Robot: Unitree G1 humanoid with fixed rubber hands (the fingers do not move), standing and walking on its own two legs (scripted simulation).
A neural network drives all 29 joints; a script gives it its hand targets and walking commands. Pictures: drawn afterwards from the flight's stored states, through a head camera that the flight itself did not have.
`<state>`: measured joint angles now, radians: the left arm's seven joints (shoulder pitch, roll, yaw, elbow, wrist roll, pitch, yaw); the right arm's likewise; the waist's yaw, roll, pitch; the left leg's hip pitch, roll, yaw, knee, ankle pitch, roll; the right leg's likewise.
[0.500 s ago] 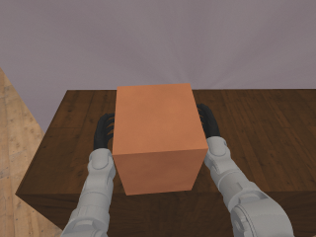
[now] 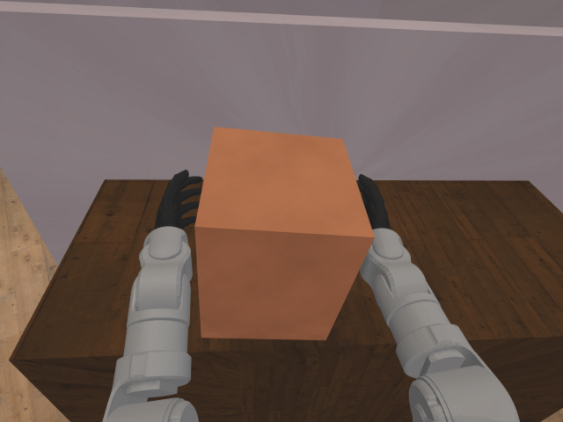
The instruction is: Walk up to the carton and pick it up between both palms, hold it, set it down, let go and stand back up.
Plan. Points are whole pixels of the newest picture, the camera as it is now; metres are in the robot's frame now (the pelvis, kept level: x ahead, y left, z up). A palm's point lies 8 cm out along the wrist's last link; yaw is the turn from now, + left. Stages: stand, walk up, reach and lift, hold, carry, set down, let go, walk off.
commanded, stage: reach and lift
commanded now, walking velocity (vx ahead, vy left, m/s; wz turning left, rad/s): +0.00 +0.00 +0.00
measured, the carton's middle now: (272, 237) +0.39 +0.01 +0.09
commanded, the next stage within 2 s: hold in 1.30 s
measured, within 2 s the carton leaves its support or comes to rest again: neither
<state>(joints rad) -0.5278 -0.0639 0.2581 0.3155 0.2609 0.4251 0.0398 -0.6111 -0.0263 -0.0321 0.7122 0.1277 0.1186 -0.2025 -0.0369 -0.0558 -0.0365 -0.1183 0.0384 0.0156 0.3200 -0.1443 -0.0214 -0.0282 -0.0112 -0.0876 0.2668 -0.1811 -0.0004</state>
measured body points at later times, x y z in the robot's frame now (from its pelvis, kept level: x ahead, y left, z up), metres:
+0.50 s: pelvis +0.00 +0.01 +0.00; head -0.05 +0.03 +0.45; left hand +0.38 +0.15 +0.17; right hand +0.37 -0.14 +0.17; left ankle +0.02 +0.13 -0.75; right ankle -0.02 -0.11 -0.75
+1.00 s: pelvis +0.00 +0.00 +0.00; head -0.05 +0.03 +0.45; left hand +0.38 +0.14 +0.19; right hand +0.37 -0.15 +0.18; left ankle +0.02 +0.13 -0.75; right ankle -0.02 -0.11 -0.75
